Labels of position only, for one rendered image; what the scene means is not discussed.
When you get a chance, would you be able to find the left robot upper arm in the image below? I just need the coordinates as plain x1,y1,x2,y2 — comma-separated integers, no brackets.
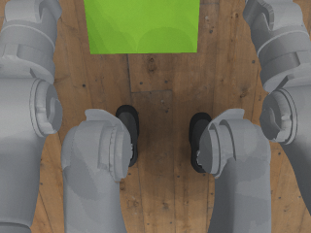
0,77,63,233

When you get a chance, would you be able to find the robot right forearm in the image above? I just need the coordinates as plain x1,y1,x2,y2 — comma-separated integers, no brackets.
242,0,311,93

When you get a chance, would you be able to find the right robot foot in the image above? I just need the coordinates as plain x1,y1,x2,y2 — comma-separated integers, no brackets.
189,112,212,174

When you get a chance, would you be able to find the carton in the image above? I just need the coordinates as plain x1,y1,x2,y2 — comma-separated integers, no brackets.
84,0,200,54

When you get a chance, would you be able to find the robot left forearm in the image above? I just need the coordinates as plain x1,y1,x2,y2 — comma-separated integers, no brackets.
0,0,62,84

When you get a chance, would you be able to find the right robot upper arm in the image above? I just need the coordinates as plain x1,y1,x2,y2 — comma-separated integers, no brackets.
259,84,311,216

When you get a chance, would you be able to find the robot left thigh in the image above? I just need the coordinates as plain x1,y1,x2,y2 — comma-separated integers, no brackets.
62,120,130,233

